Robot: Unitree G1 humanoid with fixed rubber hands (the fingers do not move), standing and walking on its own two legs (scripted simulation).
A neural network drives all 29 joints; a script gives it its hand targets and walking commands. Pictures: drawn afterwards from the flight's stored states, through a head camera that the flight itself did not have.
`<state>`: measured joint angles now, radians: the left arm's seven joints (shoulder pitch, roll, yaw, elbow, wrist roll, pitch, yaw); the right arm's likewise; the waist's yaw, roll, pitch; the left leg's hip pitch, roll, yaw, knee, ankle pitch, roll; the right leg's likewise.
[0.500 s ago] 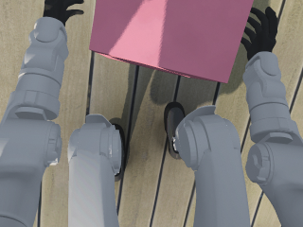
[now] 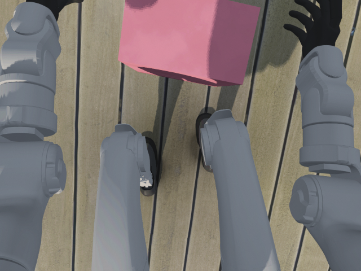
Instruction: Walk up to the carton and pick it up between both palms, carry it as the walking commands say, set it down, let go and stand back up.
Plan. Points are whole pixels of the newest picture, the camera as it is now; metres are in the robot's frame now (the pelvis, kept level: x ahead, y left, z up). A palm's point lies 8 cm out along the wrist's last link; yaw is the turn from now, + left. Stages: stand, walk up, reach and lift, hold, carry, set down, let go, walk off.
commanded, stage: set down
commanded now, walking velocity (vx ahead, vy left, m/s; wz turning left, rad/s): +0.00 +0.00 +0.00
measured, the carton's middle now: (184, 47) +0.49 -0.06 -0.34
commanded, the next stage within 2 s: let go in 0.80 s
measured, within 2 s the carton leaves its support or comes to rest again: neither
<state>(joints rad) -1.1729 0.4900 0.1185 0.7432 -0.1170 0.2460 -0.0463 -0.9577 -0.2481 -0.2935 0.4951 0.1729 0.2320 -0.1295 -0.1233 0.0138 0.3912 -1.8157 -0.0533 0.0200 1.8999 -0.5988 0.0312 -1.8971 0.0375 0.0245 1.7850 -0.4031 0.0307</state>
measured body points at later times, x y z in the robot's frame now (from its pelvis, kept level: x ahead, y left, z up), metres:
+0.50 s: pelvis +0.07 -0.01 +0.13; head +0.34 +0.00 +0.49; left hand +0.57 +0.17 +0.03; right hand +0.46 -0.28 +0.04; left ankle +0.10 +0.10 -0.45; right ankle +0.16 -0.12 -0.45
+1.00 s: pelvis +0.10 -0.01 +0.22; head +0.33 -0.01 +0.61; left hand +0.48 +0.19 +0.10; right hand +0.40 -0.26 +0.11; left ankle +0.10 +0.10 -0.45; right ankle +0.16 -0.12 -0.45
